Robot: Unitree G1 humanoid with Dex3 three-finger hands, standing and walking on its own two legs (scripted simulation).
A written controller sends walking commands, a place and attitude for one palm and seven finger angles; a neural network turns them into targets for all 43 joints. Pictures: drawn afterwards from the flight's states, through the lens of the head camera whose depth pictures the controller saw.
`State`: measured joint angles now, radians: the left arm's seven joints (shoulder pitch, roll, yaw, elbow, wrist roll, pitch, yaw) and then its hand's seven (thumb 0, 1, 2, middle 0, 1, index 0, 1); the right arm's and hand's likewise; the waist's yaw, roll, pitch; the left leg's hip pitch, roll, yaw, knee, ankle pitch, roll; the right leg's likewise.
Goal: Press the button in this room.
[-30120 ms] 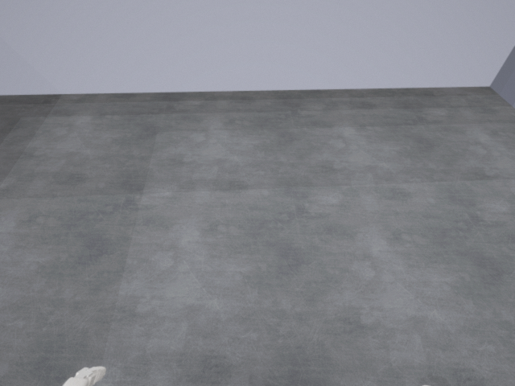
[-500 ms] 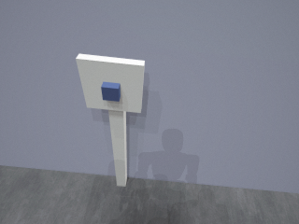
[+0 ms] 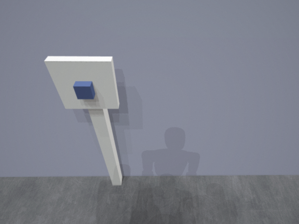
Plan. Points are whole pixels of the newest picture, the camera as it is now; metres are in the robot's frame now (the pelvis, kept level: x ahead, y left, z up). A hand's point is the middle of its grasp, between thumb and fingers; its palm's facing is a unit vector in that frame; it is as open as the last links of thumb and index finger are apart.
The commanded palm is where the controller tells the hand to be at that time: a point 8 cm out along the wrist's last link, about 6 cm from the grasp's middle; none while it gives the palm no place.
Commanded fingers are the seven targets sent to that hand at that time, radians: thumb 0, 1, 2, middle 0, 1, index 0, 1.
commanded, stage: come to a stop and stand still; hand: left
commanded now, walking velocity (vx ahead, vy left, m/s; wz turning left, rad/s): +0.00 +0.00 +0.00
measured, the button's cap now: (84, 89) +0.50 +0.24 +0.10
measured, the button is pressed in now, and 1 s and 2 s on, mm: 0 0 0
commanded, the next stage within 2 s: look again from close up in 0.62 s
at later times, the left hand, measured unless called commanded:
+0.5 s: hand out of the picture -0.03 +0.14 -0.17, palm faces +0.05 -0.99 -0.16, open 7.4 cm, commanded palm none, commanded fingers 0.00 0.90 0.90 -0.20 -0.30 -0.20 -0.30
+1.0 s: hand out of the picture +0.05 +0.19 -0.18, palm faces +0.00 -0.98 -0.21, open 7.3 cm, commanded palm none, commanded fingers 0.00 0.90 0.90 -0.20 -0.30 -0.20 -0.30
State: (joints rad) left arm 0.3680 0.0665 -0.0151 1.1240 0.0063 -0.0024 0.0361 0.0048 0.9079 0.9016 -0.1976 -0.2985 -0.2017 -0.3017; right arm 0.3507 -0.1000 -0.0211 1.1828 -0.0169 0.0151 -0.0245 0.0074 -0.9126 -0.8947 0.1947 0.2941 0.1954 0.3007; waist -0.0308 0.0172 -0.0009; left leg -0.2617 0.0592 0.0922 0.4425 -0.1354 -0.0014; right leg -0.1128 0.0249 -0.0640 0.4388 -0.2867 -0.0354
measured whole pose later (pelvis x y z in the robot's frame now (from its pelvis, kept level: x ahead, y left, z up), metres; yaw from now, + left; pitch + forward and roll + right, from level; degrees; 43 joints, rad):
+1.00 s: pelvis +0.03 +0.02 -0.01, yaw -1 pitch -1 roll +0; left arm 0.30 0.15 -0.01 1.05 0.02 -0.01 0.05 0.01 0.92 0.90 -0.20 -0.30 -0.20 -0.30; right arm 0.30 -0.16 0.00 1.06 -0.02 -0.01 -0.03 0.02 -0.94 -0.89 0.20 0.29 0.20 0.30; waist -0.01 0.02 0.00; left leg -0.29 0.02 0.07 0.58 -0.27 0.02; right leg -0.14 0.00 -0.04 0.53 -0.37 -0.01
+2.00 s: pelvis -0.02 -0.02 -0.08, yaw +2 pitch +9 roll -2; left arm 0.34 0.27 0.17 0.00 -0.31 -0.43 -0.36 0.02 0.90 0.90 -0.90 -1.06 -0.90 -1.07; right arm 0.18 -0.21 0.02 0.60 0.04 -0.20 -0.09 0.01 -0.91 -0.89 0.20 0.29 0.20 0.30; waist 0.02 0.05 -0.11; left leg -0.83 0.07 -0.05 1.06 -0.39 -0.02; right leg -0.66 0.03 -0.15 1.06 -0.56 -0.07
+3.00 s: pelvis +0.00 +0.03 -0.02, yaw +1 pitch +2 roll -2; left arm 0.27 0.30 0.24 -0.15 -0.31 -0.03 -0.26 0.02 0.90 0.90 -1.30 -1.50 -1.30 -1.50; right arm 0.25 -0.24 0.06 0.59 0.06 -0.20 -0.08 0.02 -0.90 -0.89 0.20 0.30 0.20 0.30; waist 0.02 0.05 -0.07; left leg -0.46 0.01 0.03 0.71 -0.28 0.04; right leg -0.29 -0.01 -0.08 0.66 -0.40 0.01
